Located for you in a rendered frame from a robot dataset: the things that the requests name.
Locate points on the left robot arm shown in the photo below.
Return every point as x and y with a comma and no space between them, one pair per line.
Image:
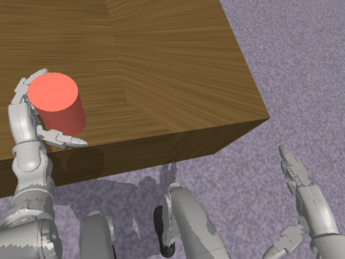
28,230

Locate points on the can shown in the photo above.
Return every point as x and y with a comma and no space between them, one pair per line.
56,98

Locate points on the right robot foot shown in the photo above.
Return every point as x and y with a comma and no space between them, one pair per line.
166,251

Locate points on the left robot hand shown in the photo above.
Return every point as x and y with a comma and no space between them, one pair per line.
26,126

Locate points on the right robot hand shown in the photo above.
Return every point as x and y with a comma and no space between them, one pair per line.
316,217

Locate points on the right robot arm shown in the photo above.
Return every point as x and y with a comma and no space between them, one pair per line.
328,246

